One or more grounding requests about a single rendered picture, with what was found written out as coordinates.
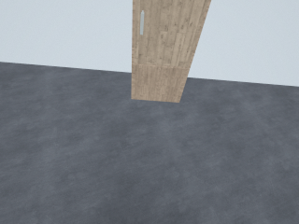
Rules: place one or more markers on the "handle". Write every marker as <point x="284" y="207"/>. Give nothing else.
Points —
<point x="142" y="14"/>

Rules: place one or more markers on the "cupboard door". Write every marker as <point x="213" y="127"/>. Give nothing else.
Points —
<point x="170" y="31"/>

